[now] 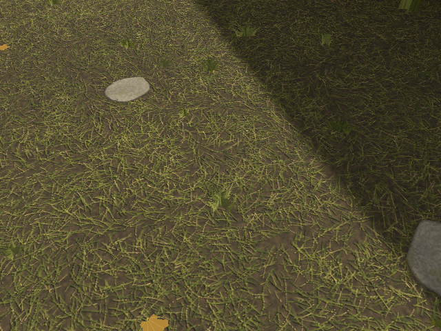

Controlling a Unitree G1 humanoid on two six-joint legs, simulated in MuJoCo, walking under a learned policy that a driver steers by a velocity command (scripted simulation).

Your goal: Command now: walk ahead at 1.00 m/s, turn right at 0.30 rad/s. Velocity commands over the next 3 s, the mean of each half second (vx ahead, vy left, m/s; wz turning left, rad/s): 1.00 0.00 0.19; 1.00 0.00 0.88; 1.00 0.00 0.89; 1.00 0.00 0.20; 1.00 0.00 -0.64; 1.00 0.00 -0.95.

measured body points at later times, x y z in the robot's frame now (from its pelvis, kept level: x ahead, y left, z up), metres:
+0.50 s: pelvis +0.48 +0.10 +0.01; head +0.50 +0.10 +0.46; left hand +0.68 +0.36 -0.05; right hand +0.49 -0.17 -0.12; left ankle +0.45 +0.17 -0.73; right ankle +0.60 -0.07 -0.66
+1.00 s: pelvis +0.92 +0.16 -0.01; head +0.92 +0.18 +0.44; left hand +0.71 +0.39 -0.13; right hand +1.27 +0.10 -0.05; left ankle +0.98 +0.35 -0.65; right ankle +0.89 -0.01 -0.73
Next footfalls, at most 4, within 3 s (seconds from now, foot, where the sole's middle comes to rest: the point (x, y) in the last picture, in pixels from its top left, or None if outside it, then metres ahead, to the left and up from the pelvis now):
0.26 left None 0.49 0.17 -0.77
0.70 right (236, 216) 0.93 0.01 -0.77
1.16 left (129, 167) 1.15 0.44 -0.77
1.60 right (99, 101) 1.56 0.66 -0.77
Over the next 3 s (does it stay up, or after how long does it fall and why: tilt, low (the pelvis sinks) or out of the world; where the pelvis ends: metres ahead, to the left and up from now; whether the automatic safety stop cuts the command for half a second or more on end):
stays up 2.05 1.57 -0.03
